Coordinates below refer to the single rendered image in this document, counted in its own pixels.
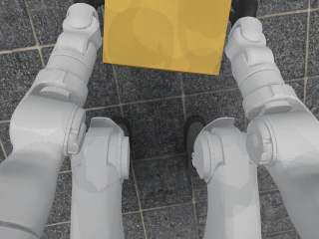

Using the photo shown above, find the robot right hand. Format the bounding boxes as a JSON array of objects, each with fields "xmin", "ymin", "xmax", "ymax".
[{"xmin": 228, "ymin": 0, "xmax": 258, "ymax": 29}]

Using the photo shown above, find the robot right foot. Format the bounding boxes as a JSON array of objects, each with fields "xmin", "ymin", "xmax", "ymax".
[{"xmin": 183, "ymin": 116, "xmax": 206, "ymax": 176}]

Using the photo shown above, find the robot left foot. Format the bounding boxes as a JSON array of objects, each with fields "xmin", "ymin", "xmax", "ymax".
[{"xmin": 113, "ymin": 117, "xmax": 133, "ymax": 170}]

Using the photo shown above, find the robot left forearm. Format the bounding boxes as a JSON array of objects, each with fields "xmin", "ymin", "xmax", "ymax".
[{"xmin": 9, "ymin": 3, "xmax": 103, "ymax": 145}]

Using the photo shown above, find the robot right forearm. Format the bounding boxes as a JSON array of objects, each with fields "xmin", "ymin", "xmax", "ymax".
[{"xmin": 224, "ymin": 16, "xmax": 319, "ymax": 122}]

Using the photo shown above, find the carton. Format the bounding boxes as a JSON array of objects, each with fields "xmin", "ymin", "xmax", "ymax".
[{"xmin": 102, "ymin": 0, "xmax": 232, "ymax": 76}]

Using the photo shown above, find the left robot upper arm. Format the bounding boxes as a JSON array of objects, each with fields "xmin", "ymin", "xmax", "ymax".
[{"xmin": 0, "ymin": 95, "xmax": 87, "ymax": 239}]

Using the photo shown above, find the right robot upper arm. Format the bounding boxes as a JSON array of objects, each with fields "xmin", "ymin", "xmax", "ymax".
[{"xmin": 245, "ymin": 111, "xmax": 319, "ymax": 239}]

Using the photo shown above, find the robot left hand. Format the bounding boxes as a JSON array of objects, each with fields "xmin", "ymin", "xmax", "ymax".
[{"xmin": 74, "ymin": 0, "xmax": 105, "ymax": 10}]

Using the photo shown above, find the robot foot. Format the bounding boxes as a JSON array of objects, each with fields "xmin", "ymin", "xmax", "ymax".
[
  {"xmin": 113, "ymin": 117, "xmax": 133, "ymax": 170},
  {"xmin": 183, "ymin": 116, "xmax": 206, "ymax": 176}
]

